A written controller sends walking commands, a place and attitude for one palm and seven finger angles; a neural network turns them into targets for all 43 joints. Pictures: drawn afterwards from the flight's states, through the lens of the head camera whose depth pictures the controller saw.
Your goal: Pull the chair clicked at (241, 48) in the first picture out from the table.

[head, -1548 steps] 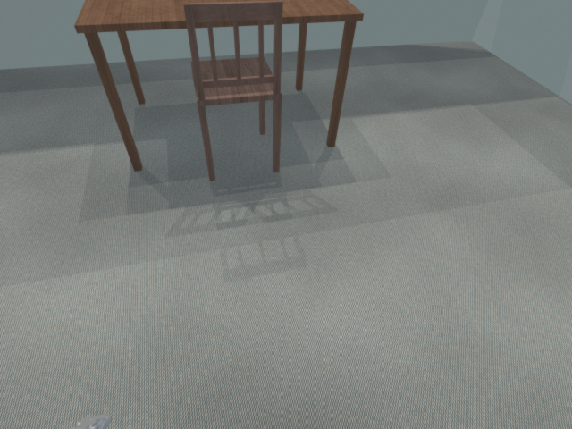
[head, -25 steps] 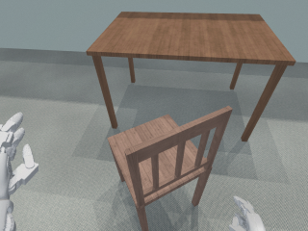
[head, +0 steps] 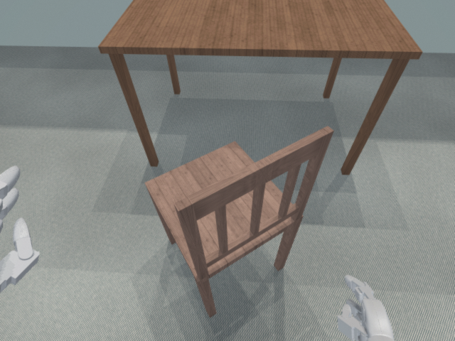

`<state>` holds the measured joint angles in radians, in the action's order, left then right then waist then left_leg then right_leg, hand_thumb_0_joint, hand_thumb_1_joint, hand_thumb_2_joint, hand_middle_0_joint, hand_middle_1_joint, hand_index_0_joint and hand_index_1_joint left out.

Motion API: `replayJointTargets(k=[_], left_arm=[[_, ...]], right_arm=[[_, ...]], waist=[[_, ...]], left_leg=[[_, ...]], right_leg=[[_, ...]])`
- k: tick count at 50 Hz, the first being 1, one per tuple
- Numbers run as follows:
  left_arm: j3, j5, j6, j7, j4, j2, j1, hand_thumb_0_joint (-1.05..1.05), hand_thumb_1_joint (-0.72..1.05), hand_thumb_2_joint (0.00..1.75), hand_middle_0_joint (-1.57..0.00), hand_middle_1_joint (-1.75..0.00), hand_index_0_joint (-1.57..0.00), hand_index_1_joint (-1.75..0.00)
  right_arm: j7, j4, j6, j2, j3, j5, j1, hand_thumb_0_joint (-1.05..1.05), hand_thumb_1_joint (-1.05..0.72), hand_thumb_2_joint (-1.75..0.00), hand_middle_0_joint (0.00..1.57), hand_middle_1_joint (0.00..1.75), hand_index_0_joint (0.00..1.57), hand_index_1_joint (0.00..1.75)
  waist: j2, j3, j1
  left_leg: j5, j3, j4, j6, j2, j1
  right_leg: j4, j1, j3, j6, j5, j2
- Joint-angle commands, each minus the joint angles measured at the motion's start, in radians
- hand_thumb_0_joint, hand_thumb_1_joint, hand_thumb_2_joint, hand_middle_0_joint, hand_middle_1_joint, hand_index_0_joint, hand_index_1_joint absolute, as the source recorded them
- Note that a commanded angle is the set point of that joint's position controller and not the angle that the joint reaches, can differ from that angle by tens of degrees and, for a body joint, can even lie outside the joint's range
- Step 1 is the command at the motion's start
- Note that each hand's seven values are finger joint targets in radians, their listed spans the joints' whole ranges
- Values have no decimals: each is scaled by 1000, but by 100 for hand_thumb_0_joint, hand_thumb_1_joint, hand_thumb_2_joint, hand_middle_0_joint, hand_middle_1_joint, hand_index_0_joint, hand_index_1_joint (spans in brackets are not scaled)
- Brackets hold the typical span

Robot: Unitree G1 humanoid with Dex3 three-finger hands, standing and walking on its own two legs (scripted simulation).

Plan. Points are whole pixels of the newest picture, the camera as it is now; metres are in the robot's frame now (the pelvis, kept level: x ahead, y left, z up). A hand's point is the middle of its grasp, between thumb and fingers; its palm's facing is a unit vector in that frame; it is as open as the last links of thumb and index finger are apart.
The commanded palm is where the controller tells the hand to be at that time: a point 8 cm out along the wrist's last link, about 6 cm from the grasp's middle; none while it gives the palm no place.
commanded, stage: step back with the hand held close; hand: left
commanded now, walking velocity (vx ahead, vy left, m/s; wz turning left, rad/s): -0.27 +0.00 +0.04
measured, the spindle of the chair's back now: (256, 209) +0.42 -0.04 -0.11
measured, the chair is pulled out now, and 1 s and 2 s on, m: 0.54 0.54 0.54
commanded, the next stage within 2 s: stop stepping back and stand still in 1.22 s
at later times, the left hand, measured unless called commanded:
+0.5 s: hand out of the picture +0.14 +0.28 +0.15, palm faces +0.46 -0.75 -0.49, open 7.4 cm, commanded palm +0.07 +0.32 +0.17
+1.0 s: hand out of the picture +0.08 +0.27 +0.15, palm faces +0.45 -0.75 -0.48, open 7.4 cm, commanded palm +0.00 +0.31 +0.17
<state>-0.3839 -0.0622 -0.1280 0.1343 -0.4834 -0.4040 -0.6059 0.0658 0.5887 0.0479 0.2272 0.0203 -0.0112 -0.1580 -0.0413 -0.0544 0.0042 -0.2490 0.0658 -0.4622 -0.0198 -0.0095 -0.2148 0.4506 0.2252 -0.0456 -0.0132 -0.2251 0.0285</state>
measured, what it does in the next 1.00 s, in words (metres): walks backwards: left foot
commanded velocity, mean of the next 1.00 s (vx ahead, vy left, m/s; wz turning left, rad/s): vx -0.35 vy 0.00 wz -0.01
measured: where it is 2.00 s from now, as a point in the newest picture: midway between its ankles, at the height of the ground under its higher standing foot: outside the picture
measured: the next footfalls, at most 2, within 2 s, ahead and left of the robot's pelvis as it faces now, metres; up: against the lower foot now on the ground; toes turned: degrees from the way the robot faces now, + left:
left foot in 0.98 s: -0.10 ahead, +0.12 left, +0.00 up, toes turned +5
right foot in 1.34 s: -0.17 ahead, -0.14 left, +0.00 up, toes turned +5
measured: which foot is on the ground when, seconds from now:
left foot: down 0.00-0.76, up 0.78-0.96, down 0.98-1.00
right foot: down 0.00-1.00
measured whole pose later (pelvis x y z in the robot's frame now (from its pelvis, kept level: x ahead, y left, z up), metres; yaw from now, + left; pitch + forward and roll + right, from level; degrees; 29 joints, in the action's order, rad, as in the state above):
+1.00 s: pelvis -0.12 +0.00 -0.01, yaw +5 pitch +3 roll -1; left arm -0.45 -0.04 -0.19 0.18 -0.55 -0.44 -0.58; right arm 0.09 0.61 0.05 0.21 0.03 0.01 -0.15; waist 0.04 -0.01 0.04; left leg -0.31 -0.01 -0.55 0.00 -0.02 -0.31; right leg 0.53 0.41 -0.03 -0.01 -0.17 0.01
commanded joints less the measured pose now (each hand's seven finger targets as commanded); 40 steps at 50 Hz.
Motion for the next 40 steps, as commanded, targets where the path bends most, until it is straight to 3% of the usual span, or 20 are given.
replayJointTargets(k=[1, 6, 11, 13, 16, 18, 21, 22, 25, 28, 29, 30, 31, 32, 34, 36, 37, 38, 39, 40], left_arm=[[-156, -2, -57, 37, -236, -175, 15, 0, 90, 90, -20, -30, -20, -30], [-153, 3, -51, 52, -253, -175, 33, 0, 90, 90, -20, -30, -20, -30], [-150, 11, -49, 63, -229, -174, 48, 0, 90, 90, -20, -30, -20, -30], [-146, 12, -51, 68, -220, -174, 51, 0, 90, 90, -20, -30, -20, -30], [-144, 20, -59, 76, -243, -187, 75, 0, 90, 90, -20, -30, -20, -30], [-149, 24, -67, 79, -263, -191, 80, 0, 90, 90, -20, -30, -20, -30], [-171, 34, -76, 78, -288, -187, 77, 0, 90, 90, -20, -30, -20, -30], [-185, 38, -79, 78, -278, -199, 74, 0, 90, 90, -20, -30, -20, -30], [-190, 32, -88, 64, -309, -197, 49, 0, 90, 90, -20, -30, -20, -30], [-205, 26, -102, 47, -282, -189, 4, 0, 90, 90, -20, -30, -20, -30], [-195, 23, -107, 47, -298, -183, 14, 0, 90, 90, -20, -30, -20, -30], [-190, 20, -112, 45, -313, -183, 28, 0, 90, 90, -20, -30, -20, -30], [-183, 18, -112, 41, -329, -181, 34, 0, 90, 90, -20, -30, -20, -30], [-191, 13, -108, 41, -314, -190, 10, 0, 90, 90, -20, -30, -20, -30], [-188, 7, -109, 36, -324, -182, 3, 0, 90, 90, -20, -30, -20, -30], [-209, 11, -113, 37, -311, -200, 11, 0, 90, 90, -20, -30, -20, -30], [-222, 16, -118, 39, -318, -228, 27, 0, 90, 90, -20, -30, -20, -30], [-210, 14, -120, 42, -297, -229, 33, 0, 90, 90, -20, -30, -20, -30], [-207, 14, -113, 49, -278, -233, 45, 0, 90, 90, -20, -30, -20, -30], [-193, 15, -107, 52, -265, -221, 54, 0, 90, 90, -20, -30, -20, -30]], right_arm=[[17, -165, 48, 107, 41, -2, 88, 0, -90, -90, 20, 30, 20, 30], [22, -160, 64, 108, 39, 0, 75, 0, -90, -90, 20, 30, 20, 30], [22, -158, 69, 102, 41, 0, 57, 0, -90, -90, 20, 30, 20, 30], [24, -154, 69, 99, 39, 0, 50, 0, -90, -90, 20, 30, 20, 30], [25, -156, 75, 107, 35, 1, 52, 0, -90, -90, 20, 30, 20, 30], [30, -159, 81, 111, 27, 4, 57, 0, -90, -90, 20, 30, 20, 30], [32, -175, 97, 135, 31, 0, 53, 0, -90, -90, 20, 30, 20, 30], [35, -176, 103, 129, 32, -2, 67, 0, -90, -90, 20, 30, 20, 30], [27, -165, 118, 120, 39, 6, 50, 0, -90, -90, 20, 30, 20, 30], [20, -140, 130, 115, 42, 12, 54, 0, -90, -90, 20, 30, 20, 30], [17, -132, 132, 120, 40, 16, 37, 0, -90, -90, 20, 30, 20, 30], [14, -121, 135, 116, 40, 17, 37, 0, -90, -90, 20, 30, 20, 30], [12, -116, 137, 116, 46, 15, 39, 0, -90, -90, 20, 30, 20, 30], [11, -110, 137, 110, 48, 14, 51, 0, -90, -90, 20, 30, 20, 30], [7, -118, 132, 109, 49, 13, 62, 0, -90, -90, 20, 30, 20, 30], [7, -124, 121, 99, 53, 12, 75, 0, -90, -90, 20, 30, 20, 30], [6, -122, 114, 93, 58, 14, 62, 0, -90, -90, 20, 30, 20, 30], [4, -116, 106, 70, 58, 14, 51, 0, -90, -90, 20, 30, 20, 30], [0, -102, 93, 59, 64, 12, 53, 0, -90, -90, 20, 30, 20, 30], [-1, -101, 84, 57, 68, 13, 79, 0, -90, -90, 20, 30, 20, 30]], waist=[[-7, 217, -14], [-56, 164, -12], [25, 110, 0], [48, 99, 6], [53, 84, 10], [-17, 82, 9], [-180, 101, 0], [-220, 100, -4], [-125, 148, -6], [-134, 140, -10], [-136, 152, -3], [-124, 212, -5], [-101, 257, -8], [-85, 272, -11], [-93, 256, -13], [-27, 221, -9], [54, 211, 0], [151, 194, 8], [237, 192, 2], [238, 179, -7]], left_leg=[[394, -124, 33, -19, -133, 11], [173, -142, 49, -23, -132, -114], [-110, -122, -2, -8, -73, -165], [-167, -119, -36, -4, -55, -151], [-193, -133, -56, -5, -61, -121], [-239, -181, 47, -20, -97, -174], [-418, -301, 243, -66, -202, -410], [-414, -327, 264, -80, -228, -437], [-115, -267, 132, -70, -203, -331], [-85, -268, 136, -78, -214, -350], [62, -260, 98, -68, -203, -275], [223, -233, 50, -57, -197, -177], [308, -215, 18, -49, -197, -117], [324, -213, 6, -46, -196, -92], [212, -201, 5, -46, -201, -138], [11, -161, -55, -27, -150, -218], [-102, -130, -132, -2, -83, -223], [-158, -80, -269, 31, -13, -202], [-170, -76, -463, 48, 25, -166], [-212, -109, -620, 46, 22, -181]], right_leg=[[30, -92, 56, 16, 328, 61], [22, -77, 76, 20, 205, 60], [-101, 19, 151, 45, 6, 101], [-152, 77, 171, 61, -114, 125], [-172, 167, 148, 62, -247, 128], [-119, 121, 103, 37, -257, 80], [141, -119, 38, 2, -137, -23], [197, -150, 35, -1, -72, -31], [175, -118, 56, 5, 74, -19], [182, -118, 59, 2, 15, -25], [146, -78, 62, 8, 92, -25], [130, -57, 69, 9, 161, -16], [139, -42, 76, 8, 155, -15], [137, -26, 80, 10, 126, -11], [130, -19, 89, 16, 69, -8], [49, -14, 156, 33, 131, 36], [-41, 30, 254, 67, 131, 103], [-147, 102, 373, 118, 101, 215], [-226, 171, 427, 171, 78, 310], [-244, 197, 416, 209, 82, 344]])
